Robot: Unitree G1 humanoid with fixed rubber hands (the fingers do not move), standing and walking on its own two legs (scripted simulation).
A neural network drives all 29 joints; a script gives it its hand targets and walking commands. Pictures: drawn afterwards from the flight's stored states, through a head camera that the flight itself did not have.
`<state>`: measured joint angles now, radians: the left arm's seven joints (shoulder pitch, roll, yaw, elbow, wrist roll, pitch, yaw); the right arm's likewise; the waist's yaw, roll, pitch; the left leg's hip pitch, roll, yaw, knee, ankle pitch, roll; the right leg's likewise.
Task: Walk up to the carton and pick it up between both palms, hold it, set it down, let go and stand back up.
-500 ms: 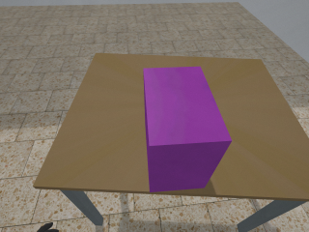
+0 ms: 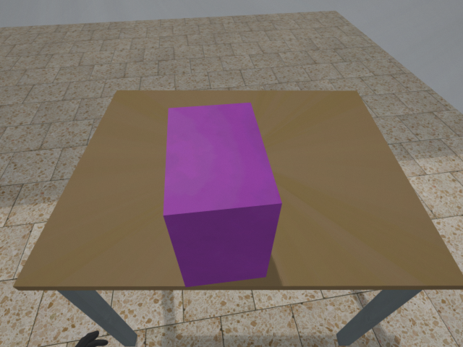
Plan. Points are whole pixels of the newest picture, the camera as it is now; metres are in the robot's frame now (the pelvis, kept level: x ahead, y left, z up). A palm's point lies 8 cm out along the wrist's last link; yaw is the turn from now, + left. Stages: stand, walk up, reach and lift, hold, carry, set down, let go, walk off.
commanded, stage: walk up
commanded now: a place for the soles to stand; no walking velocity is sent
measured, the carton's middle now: (218, 194) +0.42 +0.05 +0.03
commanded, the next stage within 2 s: reach and lift in 1.52 s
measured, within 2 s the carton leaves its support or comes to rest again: neither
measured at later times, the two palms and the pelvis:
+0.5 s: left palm out of the picture +0.09 +0.33 -0.11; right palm out of the picture +0.08 -0.28 -0.10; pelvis +0.01 +0.02 +0.01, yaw +0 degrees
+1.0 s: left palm out of the picture +0.14 +0.33 -0.10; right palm out of the picture +0.13 -0.28 -0.10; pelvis +0.04 +0.03 +0.00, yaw +1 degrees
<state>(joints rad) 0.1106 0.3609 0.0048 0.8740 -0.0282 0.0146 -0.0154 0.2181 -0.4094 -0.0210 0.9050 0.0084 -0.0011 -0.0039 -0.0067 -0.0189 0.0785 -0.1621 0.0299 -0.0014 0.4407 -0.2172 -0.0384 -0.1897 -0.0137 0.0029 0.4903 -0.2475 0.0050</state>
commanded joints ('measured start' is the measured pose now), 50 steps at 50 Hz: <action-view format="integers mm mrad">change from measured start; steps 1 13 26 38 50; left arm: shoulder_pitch -69 -74 -29 36 20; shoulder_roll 237 195 195 193 198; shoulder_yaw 65 58 66 62 67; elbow -32 75 72 44 14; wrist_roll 3 8 34 34 33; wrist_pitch -30 -47 -52 -50 -41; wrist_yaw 8 14 25 42 47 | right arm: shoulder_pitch -53 -77 -70 -42 -49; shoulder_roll -180 -152 -143 -134 -148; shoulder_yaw -43 -39 -70 -77 -79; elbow -30 67 58 21 1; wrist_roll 0 0 -24 -15 -16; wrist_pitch -30 -50 -36 -31 -22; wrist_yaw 4 0 5 -7 -9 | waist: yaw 6 7 6 0 8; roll -6 7 11 46 28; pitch -42 -108 -30 -118 -99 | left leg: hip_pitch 2 26 -30 63 43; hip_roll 79 99 74 81 73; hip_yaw -55 -73 -89 -59 -55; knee -98 -144 -141 -44 -7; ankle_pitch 19 133 -71 279 317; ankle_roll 46 51 82 95 92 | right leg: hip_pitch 2 88 22 92 112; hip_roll -123 -110 -96 -99 -110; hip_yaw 129 81 70 34 22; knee -193 -200 -189 -82 -55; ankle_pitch -25 120 -74 259 306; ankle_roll -35 -20 -48 -37 -43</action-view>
